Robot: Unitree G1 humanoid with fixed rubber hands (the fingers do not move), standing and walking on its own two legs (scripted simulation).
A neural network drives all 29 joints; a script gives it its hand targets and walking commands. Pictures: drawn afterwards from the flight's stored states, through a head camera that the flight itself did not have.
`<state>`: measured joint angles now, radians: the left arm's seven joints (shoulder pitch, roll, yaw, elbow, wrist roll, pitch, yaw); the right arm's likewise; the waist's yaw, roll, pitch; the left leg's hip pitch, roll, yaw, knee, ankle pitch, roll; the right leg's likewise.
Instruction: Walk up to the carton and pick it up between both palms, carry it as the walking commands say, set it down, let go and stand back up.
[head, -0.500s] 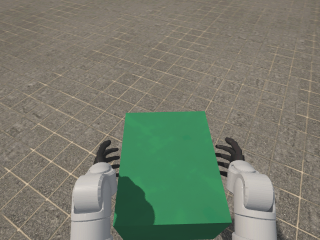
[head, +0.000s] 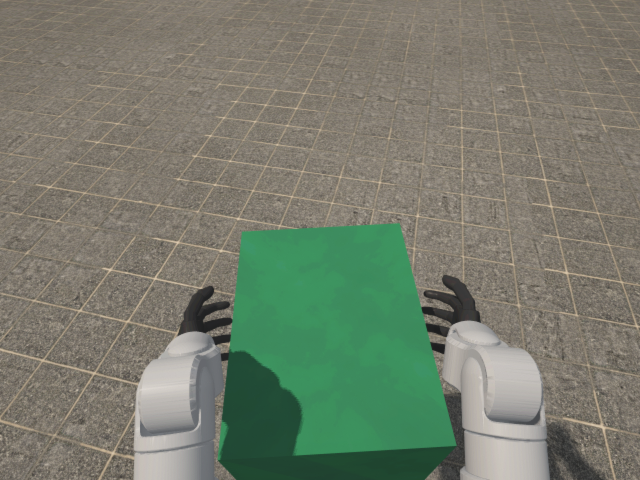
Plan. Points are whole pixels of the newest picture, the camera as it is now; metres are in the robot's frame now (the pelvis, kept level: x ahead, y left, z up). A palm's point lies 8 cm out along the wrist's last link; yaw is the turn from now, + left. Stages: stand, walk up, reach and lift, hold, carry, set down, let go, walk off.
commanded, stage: carry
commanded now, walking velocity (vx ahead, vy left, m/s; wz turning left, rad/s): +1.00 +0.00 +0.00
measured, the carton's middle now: (328, 348) +0.32 -0.01 -0.02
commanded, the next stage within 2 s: none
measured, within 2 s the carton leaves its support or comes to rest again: neither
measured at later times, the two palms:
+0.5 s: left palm (216, 104) +0.79 +0.17 +0.09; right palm (364, 90) +0.84 -0.13 +0.08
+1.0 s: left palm (235, 25) +1.23 +0.16 +0.08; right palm (344, 16) +1.26 -0.14 +0.08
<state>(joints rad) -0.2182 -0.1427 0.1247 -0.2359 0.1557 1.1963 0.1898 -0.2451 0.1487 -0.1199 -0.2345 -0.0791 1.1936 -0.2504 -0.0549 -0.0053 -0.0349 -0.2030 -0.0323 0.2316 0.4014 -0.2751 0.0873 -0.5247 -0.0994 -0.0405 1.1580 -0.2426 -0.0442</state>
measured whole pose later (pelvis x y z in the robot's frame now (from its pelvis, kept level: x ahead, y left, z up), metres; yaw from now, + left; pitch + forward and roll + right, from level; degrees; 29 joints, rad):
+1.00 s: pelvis +0.96 -0.02 +0.00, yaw +6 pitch +4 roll +1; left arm -0.21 -0.14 0.09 -0.40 0.11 1.21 0.24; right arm -0.22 0.14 -0.10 -0.38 -0.12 1.18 -0.19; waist 0.01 -0.02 0.03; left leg -0.15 0.02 0.18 0.37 -0.28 0.01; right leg -0.45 -0.06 -0.17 0.40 0.09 0.01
